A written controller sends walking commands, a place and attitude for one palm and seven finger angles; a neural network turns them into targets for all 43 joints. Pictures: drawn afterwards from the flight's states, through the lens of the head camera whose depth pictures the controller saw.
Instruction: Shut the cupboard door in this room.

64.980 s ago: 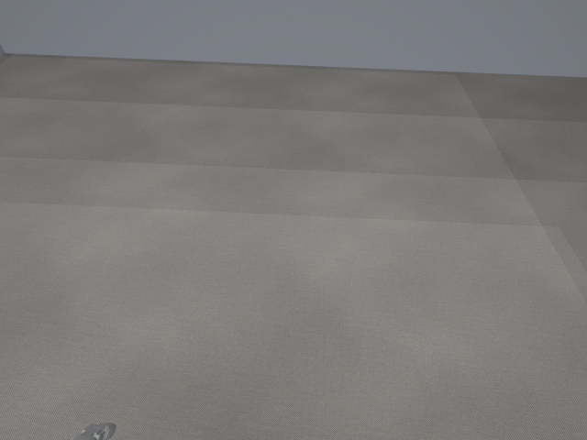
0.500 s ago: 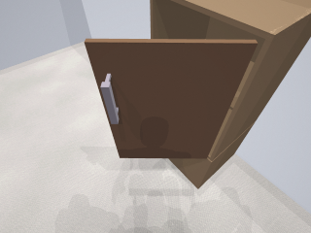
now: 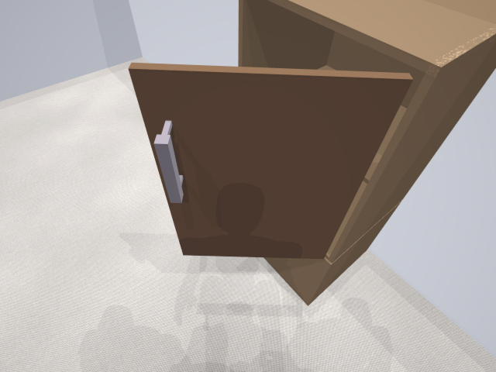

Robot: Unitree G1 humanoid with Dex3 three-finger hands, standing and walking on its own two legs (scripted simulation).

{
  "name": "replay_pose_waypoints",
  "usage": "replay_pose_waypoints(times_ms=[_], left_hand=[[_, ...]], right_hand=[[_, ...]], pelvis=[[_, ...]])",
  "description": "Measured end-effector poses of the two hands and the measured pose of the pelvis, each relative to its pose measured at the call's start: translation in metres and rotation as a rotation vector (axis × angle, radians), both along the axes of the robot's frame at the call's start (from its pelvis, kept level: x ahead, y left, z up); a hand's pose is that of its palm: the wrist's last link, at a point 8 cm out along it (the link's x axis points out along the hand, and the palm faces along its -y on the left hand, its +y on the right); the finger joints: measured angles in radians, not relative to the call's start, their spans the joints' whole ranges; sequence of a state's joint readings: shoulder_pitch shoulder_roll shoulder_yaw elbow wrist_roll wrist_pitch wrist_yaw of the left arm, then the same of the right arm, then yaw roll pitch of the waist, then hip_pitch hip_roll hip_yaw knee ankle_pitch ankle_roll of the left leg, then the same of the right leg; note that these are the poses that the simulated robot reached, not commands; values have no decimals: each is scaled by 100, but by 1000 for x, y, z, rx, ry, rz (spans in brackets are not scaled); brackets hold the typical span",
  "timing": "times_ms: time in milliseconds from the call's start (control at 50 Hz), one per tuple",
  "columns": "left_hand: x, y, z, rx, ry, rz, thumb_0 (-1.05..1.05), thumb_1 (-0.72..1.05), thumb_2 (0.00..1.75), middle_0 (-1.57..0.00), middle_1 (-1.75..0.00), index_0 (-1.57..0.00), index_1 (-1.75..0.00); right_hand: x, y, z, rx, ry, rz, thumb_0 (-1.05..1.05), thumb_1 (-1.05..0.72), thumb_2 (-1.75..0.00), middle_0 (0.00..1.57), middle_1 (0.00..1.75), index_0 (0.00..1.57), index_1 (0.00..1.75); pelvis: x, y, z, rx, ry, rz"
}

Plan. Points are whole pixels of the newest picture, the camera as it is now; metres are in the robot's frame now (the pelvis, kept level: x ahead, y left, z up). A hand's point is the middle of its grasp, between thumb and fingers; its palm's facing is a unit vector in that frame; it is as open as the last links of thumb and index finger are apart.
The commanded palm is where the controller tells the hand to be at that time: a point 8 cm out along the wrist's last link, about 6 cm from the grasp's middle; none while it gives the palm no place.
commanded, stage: look again from close up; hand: left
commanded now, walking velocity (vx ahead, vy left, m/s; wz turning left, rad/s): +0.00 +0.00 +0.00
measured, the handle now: (172, 163) +0.44 +0.17 +0.07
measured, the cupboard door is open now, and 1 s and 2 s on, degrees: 50 50 50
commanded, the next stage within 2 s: raise the hand and make a fist in 0.26 s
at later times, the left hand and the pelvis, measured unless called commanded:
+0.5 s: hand (132, 357) +0.15 +0.19 -0.06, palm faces +0.27 -0.94 -0.18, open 7.3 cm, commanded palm +0.10 +0.23 -0.06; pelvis -0.01 -0.01 -0.01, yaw +5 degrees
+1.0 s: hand (141, 360) +0.14 +0.16 -0.01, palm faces +0.03 -1.00 -0.05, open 5.1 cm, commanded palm +0.11 +0.22 -0.01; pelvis -0.04 -0.04 -0.08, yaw +7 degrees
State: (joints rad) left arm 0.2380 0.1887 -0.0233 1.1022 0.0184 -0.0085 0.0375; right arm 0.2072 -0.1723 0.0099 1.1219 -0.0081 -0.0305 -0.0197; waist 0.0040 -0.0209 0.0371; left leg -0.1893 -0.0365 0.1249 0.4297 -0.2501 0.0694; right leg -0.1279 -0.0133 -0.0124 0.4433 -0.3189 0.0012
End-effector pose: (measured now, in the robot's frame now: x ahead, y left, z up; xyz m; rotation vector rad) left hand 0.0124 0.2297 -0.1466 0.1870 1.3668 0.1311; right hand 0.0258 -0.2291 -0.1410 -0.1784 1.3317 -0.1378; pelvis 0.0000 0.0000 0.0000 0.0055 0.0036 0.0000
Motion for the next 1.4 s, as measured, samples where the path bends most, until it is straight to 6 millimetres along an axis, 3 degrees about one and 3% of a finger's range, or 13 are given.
replay_pose_waypoints(times_ms=[380,400,440,520,580,640,700,760,860,940,1020,1200,1400], left_hand=[[5,0,3,25,-9,5,0,90,90,-20,-30,-20,-30],[15,4,8,27,-72,72,1,90,90,-21,-30,-20,-30],[53,11,41,70,-371,112,1,90,90,-21,-30,-21,-30],[124,4,123,74,-949,109,2,91,90,-23,-32,-22,-33],[149,-4,150,9,-1265,54,1,91,90,-26,-36,-25,-36],[146,-12,144,-74,-1410,-73,0,91,90,-30,-40,-29,-41],[125,-16,118,-137,-1362,-132,0,90,90,-35,-45,-34,-46],[94,-10,101,-124,-1280,-65,1,90,90,-40,-51,-40,-51],[70,-1,115,-20,-1348,-7,2,90,90,-49,-61,-49,-61],[86,-7,132,-56,-1416,-87,2,90,90,-56,-69,-56,-69],[113,-13,136,-135,-1349,-144,2,90,90,-63,-77,-63,-77],[132,10,160,-90,-1321,-85,2,90,90,-80,-95,-80,-95],[138,20,170,-111,-1342,-109,2,90,90,-98,-115,-98,-115]], right_hand=[[7,-11,0,-10,4,1,0,-91,-90,20,30,20,30],[9,-13,2,-22,-36,1,0,-90,-90,20,30,20,30],[18,-18,9,-52,-191,0,0,-90,-90,20,30,20,30],[47,-28,14,-23,-440,60,0,-90,-90,20,30,20,30],[76,-39,9,-6,-570,116,0,-90,-90,20,30,20,30],[106,-49,9,-14,-683,135,1,-90,-90,20,30,20,30],[131,-55,16,-27,-785,156,1,-90,-90,20,30,20,30],[150,-55,24,-40,-858,193,1,-90,-90,20,30,20,30],[167,-40,25,-37,-889,280,1,-90,-90,20,30,19,30],[164,-23,14,-3,-851,303,1,-90,-90,20,30,19,30],[149,-10,8,35,-789,257,1,-90,-90,20,30,20,30],[119,-3,10,27,-674,181,1,-90,-90,20,30,20,30],[137,4,25,-24,-700,216,1,-90,-90,20,30,20,30]], pelvis=[[6,-6,1,-1,1,6],[3,-7,-1,-4,0,15],[-2,-10,-5,5,-7,36],[-8,-16,-18,34,19,102],[-18,-24,-37,39,72,105],[-27,-34,-57,33,128,82],[-35,-42,-74,25,153,79],[-38,-46,-82,12,163,89],[-41,-49,-86,-25,169,119],[-42,-47,-85,-43,171,131],[-39,-43,-77,-43,168,123],[-21,-24,-58,-35,166,100],[-14,-2,-52,-48,152,102]])
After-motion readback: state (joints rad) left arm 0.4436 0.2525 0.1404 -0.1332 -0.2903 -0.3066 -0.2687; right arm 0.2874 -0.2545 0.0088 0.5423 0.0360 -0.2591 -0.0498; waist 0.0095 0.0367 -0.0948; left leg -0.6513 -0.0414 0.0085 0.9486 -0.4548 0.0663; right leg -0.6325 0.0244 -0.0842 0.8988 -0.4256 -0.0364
